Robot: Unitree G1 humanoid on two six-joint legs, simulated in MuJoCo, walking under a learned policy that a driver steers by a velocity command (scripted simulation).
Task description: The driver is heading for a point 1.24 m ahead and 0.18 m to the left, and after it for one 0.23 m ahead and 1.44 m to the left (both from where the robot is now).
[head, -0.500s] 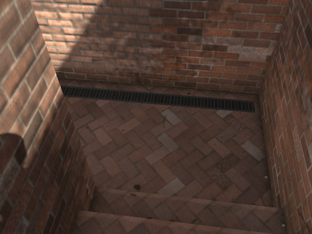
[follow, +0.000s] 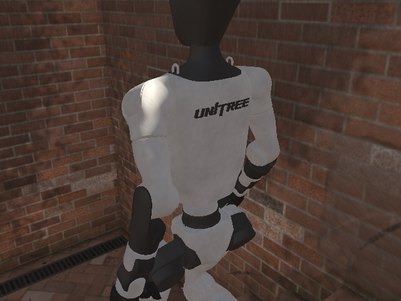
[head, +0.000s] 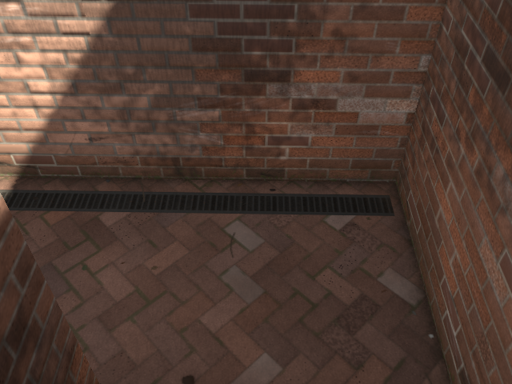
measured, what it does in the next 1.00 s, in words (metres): goes down, turning left: right foot 0.19 m lower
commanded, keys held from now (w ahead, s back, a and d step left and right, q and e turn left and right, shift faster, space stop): w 0.04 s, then no key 0.16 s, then q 0.34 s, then w+q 0.46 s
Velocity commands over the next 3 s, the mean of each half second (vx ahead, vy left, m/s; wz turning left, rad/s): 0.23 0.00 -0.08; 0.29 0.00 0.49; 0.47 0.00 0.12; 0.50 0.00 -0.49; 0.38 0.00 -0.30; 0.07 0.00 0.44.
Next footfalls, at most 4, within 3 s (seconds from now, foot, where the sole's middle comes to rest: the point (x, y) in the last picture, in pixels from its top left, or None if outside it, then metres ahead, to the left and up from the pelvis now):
0.52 right None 0.32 -0.10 -0.97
1.30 left None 0.55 0.32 -1.17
1.80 right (242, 356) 0.94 0.17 -1.35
2.14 left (188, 301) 1.17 0.43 -1.36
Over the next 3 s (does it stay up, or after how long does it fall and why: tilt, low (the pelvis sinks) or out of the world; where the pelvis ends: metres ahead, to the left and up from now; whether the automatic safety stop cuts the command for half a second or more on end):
stays up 1.20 0.33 -0.59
